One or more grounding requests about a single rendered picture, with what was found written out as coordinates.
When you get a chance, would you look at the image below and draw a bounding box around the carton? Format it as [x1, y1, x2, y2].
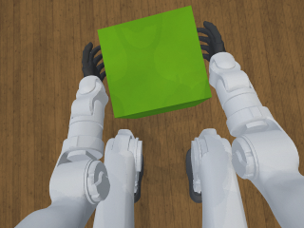
[97, 6, 212, 119]

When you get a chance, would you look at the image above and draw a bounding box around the robot foot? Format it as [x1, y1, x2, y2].
[134, 155, 144, 203]
[185, 148, 202, 203]

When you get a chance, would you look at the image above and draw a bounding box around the robot left forearm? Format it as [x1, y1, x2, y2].
[49, 75, 109, 197]

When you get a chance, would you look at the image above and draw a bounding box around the left robot foot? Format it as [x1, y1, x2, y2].
[134, 155, 144, 203]

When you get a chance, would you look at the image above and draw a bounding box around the right robot foot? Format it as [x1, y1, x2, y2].
[185, 148, 202, 203]

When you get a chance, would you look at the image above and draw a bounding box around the robot left upper arm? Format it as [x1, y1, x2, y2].
[14, 159, 110, 228]

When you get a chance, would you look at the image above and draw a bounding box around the robot right upper arm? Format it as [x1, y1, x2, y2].
[232, 129, 304, 228]

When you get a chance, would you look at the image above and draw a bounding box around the robot right forearm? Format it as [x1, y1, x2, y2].
[209, 52, 299, 167]

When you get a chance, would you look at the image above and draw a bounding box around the right robot hand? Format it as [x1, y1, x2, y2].
[197, 21, 226, 62]

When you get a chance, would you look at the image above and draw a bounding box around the left robot hand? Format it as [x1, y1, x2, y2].
[82, 42, 106, 82]

